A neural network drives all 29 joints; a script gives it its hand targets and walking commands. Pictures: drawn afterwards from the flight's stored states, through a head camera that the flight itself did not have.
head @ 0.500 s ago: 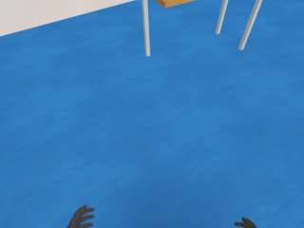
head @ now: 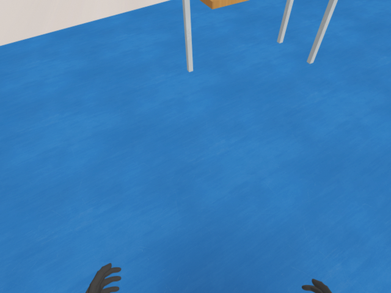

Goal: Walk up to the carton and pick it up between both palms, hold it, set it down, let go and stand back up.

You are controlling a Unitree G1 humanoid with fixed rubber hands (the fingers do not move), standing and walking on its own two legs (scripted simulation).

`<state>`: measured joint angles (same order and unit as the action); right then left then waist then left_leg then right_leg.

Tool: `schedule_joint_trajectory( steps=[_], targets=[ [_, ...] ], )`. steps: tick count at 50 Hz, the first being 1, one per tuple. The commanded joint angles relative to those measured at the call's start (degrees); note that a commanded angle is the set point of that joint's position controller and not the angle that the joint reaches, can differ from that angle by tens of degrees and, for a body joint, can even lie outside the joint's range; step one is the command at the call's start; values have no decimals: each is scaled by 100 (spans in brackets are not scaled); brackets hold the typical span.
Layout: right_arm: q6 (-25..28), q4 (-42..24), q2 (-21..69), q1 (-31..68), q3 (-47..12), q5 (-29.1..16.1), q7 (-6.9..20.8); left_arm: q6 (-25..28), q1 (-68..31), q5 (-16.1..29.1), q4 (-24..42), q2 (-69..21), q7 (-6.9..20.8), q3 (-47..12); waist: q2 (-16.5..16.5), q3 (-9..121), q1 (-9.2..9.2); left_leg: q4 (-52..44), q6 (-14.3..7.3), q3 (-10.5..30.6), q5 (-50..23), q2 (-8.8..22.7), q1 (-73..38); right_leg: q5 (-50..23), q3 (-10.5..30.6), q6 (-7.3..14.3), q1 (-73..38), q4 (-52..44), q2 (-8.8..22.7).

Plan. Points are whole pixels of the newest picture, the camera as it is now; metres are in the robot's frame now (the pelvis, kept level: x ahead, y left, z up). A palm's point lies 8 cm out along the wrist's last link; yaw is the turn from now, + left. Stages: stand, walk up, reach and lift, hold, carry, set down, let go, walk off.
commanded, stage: stand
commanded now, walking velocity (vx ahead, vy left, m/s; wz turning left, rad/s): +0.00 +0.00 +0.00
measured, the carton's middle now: out of the picture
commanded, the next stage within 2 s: walk up in 1.28 s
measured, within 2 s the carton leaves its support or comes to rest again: neither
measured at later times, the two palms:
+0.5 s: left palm out of the picture +0.13 +0.24 -0.10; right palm out of the picture +0.10 -0.24 -0.12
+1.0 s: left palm out of the picture +0.11 +0.25 -0.10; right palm out of the picture +0.09 -0.24 -0.12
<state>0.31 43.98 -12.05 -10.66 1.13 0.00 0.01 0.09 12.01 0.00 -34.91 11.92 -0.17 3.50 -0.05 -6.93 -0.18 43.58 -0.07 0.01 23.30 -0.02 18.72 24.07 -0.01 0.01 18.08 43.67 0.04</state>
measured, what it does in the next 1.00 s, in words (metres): stands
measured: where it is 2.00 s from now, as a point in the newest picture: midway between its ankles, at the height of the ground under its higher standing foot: outside the picture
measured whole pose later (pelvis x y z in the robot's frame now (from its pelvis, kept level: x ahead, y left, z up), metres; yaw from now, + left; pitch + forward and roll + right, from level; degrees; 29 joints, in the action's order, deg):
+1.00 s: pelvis -0.01 +0.00 +0.00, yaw +0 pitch -2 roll +0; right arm 0.9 47.8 -12.1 -10.7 1.1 0.0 0.0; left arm 0.1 12.0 0.0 -38.0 12.0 -0.3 3.5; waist 0.0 -6.9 -0.2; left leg 43.6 -0.1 0.0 22.6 0.0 18.7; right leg 23.3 0.0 0.0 18.1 43.7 0.0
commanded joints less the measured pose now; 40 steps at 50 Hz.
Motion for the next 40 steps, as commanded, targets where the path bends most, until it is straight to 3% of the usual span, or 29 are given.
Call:
schedule_joint_trajectory(
  steps=[1,40],
  targets=[
    [301,-473,-1682,292,487,140,-102,321,-166,-136,68,1564,-86,374,48,1304,49,-646,-535,653,-1685,493,-280,-1682,539,484,-280,-751,510],
    [344,-89,-1752,208,476,120,-127,350,-100,-100,-239,1642,-113,380,94,1507,12,-688,-558,728,-2331,560,-435,-2295,546,512,-597,-743,583]
  ],
)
